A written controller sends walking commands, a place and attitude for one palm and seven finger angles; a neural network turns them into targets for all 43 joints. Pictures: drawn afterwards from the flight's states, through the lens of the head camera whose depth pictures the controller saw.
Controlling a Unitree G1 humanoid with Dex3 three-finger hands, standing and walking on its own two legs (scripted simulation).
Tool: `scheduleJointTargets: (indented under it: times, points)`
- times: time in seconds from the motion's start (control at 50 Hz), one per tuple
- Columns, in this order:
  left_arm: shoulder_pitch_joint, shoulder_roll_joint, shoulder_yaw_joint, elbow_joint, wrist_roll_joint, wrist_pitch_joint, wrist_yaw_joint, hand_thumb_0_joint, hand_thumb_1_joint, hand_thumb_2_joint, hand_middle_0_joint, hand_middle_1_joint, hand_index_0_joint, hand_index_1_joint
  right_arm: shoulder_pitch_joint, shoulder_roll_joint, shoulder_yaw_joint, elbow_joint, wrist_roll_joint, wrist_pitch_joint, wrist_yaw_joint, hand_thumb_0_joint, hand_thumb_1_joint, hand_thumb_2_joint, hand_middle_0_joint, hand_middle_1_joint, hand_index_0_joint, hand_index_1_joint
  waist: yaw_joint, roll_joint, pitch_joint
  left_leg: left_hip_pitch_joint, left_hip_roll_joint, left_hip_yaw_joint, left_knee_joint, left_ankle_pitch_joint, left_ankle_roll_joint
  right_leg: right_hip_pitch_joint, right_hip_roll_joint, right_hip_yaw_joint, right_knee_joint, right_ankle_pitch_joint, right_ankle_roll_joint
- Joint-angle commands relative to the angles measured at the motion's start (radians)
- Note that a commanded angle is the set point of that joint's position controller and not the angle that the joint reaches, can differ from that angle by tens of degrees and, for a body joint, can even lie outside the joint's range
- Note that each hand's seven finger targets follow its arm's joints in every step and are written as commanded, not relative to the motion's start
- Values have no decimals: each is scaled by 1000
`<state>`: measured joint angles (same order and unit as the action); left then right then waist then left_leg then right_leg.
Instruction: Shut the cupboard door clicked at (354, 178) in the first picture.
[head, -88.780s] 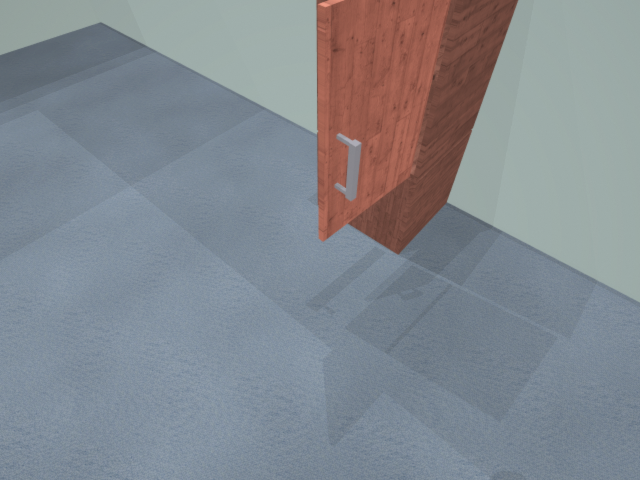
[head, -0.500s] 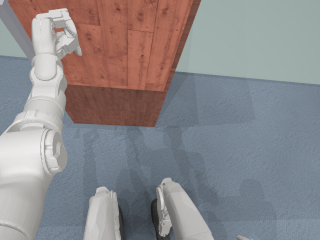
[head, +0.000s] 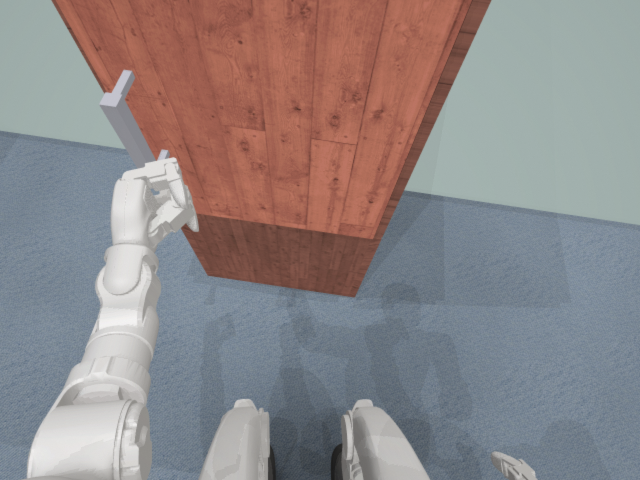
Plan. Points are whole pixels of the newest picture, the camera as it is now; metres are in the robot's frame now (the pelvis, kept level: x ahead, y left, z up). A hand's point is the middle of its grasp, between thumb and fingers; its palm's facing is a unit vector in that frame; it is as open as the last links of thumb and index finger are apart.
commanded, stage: pull the fist back off the door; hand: left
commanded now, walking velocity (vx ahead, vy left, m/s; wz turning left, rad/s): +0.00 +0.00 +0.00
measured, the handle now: (142, 134) +0.55 +0.22 +0.03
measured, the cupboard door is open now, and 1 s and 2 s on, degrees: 0 0 0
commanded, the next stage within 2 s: draw the hand back to the body in 0.12 s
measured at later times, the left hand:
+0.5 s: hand (151, 228) +0.38 +0.17 +0.08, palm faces +0.02 -1.00 -0.04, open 3.1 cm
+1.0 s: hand out of the picture +0.29 +0.23 +0.18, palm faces +0.25 -0.93 -0.27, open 3.3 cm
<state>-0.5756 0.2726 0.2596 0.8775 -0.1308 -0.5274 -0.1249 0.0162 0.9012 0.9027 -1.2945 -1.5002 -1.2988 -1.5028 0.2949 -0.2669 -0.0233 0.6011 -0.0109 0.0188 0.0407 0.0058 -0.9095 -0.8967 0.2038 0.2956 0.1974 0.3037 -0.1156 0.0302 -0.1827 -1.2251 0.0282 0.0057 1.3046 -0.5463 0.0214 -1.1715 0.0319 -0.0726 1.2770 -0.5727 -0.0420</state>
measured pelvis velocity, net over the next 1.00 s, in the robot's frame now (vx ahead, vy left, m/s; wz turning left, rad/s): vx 0.02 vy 0.01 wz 0.02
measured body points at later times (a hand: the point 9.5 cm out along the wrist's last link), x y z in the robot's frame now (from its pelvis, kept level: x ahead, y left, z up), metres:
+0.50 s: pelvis +0.00 +0.01 +0.04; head +0.08 +0.00 +0.48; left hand +0.37 +0.22 +0.09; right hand +0.09 -0.22 -0.09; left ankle +0.03 +0.11 -0.61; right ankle +0.01 -0.10 -0.61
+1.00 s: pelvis +0.02 +0.01 +0.10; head +0.03 +0.00 +0.55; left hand +0.27 +0.28 +0.19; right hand +0.22 -0.21 +0.03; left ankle +0.03 +0.11 -0.61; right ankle +0.01 -0.10 -0.61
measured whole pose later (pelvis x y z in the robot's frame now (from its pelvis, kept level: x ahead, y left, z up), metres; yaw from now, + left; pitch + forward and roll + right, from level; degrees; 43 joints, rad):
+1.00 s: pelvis +0.02 +0.01 +0.10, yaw +1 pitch +4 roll -1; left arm 0.17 0.30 0.12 0.04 -0.09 -0.09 0.08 0.02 0.90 0.90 -1.03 -1.21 -1.03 -1.21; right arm 0.20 -0.23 0.04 0.49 0.05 0.02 -0.11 0.01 -0.91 -0.90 0.20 0.30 0.20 0.30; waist 0.01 0.05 -0.09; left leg -0.43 -0.01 0.03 0.71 -0.36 0.04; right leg -0.38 0.01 -0.04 0.68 -0.38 -0.01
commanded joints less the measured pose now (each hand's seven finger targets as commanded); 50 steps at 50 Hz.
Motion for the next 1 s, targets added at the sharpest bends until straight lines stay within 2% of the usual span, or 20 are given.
scheduleJointTargets:
  times: [0.0,0.02,0.06,0.1,0.22,0.28,0.32,0.36,0.4,0.44,0.48,0.52,0.6,0.72,0.74,0.76,0.78,0.8,0.84,0.98]
  points:
    - [-276,94,-49,-286,-26,-82,-13,0,900,900,-1300,-1500,-1300,-1500,123,-134,-56,-61,7,-15,-11,0,-900,-900,200,300,200,300,-14,41,-484,406,-22,-38,-109,443,8,298,1,72,-156,525,23]
    - [-253,102,-38,-274,-23,-79,-11,0,900,900,-1300,-1500,-1300,-1500,106,-134,-58,-57,9,-13,-14,0,-900,-900,200,300,200,300,-7,38,-468,399,-20,-38,-110,427,5,283,-2,71,-156,507,25]
    - [-312,62,-87,-272,-12,-81,-6,0,900,900,-1300,-1500,-1300,-1500,92,-131,-55,-53,8,-10,-18,0,-900,-900,200,300,200,300,-25,47,-426,412,-20,-49,-111,405,3,234,-2,64,-156,465,23]
    - [-352,86,-72,-284,-7,-90,7,0,900,900,-1300,-1500,-1300,-1500,86,-136,-56,-52,4,-14,-25,0,-900,-900,200,300,200,300,-27,55,-418,419,-21,-56,-105,395,3,209,-1,61,-150,439,19]
    - [-355,70,-79,-245,8,-104,25,0,900,900,-1300,-1500,-1300,-1500,50,-136,-50,-49,-4,-19,-27,0,-900,-900,200,300,200,300,-14,83,-475,484,-14,-80,-109,423,-13,153,-2,42,-126,402,12]
    - [-211,122,-32,-377,-7,-68,26,0,900,900,-1300,-1500,-1300,-1500,37,-139,-53,-100,10,-10,-22,0,-900,-900,200,300,200,300,61,119,-604,596,-13,-74,-170,483,-23,275,3,44,-159,435,7]
    - [-118,137,-24,-461,-23,-22,26,0,900,900,-1300,-1500,-1300,-1500,36,-133,-46,-133,23,-2,-21,0,-900,-900,200,300,200,300,86,110,-625,644,-11,-74,-216,525,-25,349,6,37,-189,463,8]
    - [-38,105,-47,-494,-42,34,24,0,900,900,-1300,-1500,-1300,-1500,32,-123,-40,-155,37,8,-26,0,-900,-900,200,300,200,300,76,18,-530,601,-14,-59,-263,453,-13,417,12,35,-248,449,17]
    - [7,134,-18,-499,-57,73,28,0,900,900,-1300,-1500,-1300,-1500,30,-123,-32,-169,43,11,-43,0,-900,-900,200,300,200,300,65,-91,-431,510,-22,-43,-299,358,4,497,13,46,-301,418,25]
    - [15,124,-26,-500,-69,88,26,0,900,900,-1300,-1500,-1300,-1500,14,-117,-22,-172,49,8,-58,0,-900,-900,200,300,200,300,52,-145,-299,446,-26,-26,-338,252,13,515,4,61,-363,334,34]
    - [12,112,-42,-533,-78,77,17,0,900,900,-1300,-1500,-1300,-1500,0,-116,-19,-173,52,-5,-69,0,-900,-900,200,300,200,300,44,-141,-244,459,-28,-21,-363,195,17,511,-1,70,-407,255,36]
    - [39,101,-69,-586,-82,58,-3,0,900,900,-1300,-1500,-1300,-1500,-11,-116,-15,-170,54,-23,-77,0,-900,-900,200,300,200,300,46,-48,-235,536,-26,-24,-389,199,15,502,2,61,-423,251,26]
    - [176,90,-111,-675,-102,65,-59,0,900,900,-1300,-1500,-1300,-1500,-18,-122,-16,-185,64,-52,-79,0,-900,-900,200,300,200,300,61,60,-233,671,-22,-40,-449,251,9,524,8,38,-449,286,13]
    - [322,183,-17,-807,-135,147,-62,0,900,900,-1163,-1350,-1163,-1350,-75,-114,-1,-220,74,-79,-87,0,-900,-900,200,300,200,300,100,41,-154,708,-20,-47,-542,248,7,615,5,29,-509,285,15]
    - [339,231,-53,-871,-8,196,43,0,900,900,-1135,-1320,-1135,-1320,-125,-87,-11,-239,69,-47,-110,0,-900,-900,200,300,200,300,136,44,-198,775,-26,-40,-593,250,3,667,-21,82,-568,276,3]
    - [394,190,-67,-906,2,238,100,0,900,900,-1107,-1290,-1107,-1290,-124,-77,-5,-257,68,-37,-124,0,-900,-900,200,300,200,300,116,7,-149,777,-20,-36,-612,250,7,684,-24,77,-593,280,8]
    - [447,177,-70,-938,3,269,129,0,900,900,-1080,-1260,-1080,-1260,-128,-79,-3,-269,67,-36,-131,0,-900,-900,200,300,200,300,120,1,-119,772,-17,-38,-628,236,6,695,-28,73,-606,264,12]
    - [447,189,-72,-982,15,290,154,0,900,900,-1053,-1230,-1053,-1230,-141,-78,1,-269,69,-34,-139,0,-900,-900,200,300,200,300,121,40,-109,793,-16,-39,-645,244,8,721,-28,76,-623,272,8]
    - [477,186,-75,-1021,32,328,195,0,900,900,-997,-1170,-997,-1170,-148,-72,9,-261,66,-32,-149,0,-900,-900,200,300,200,300,113,28,-70,836,-12,-36,-673,263,10,751,-31,67,-655,297,11]
    - [595,166,-71,-1126,51,415,242,0,900,900,-805,-960,-805,-960,-170,-63,25,-235,56,-58,-156,0,-900,-900,200,300,200,300,120,32,-11,1000,-10,-26,-759,417,8,874,-34,53,-749,450,14]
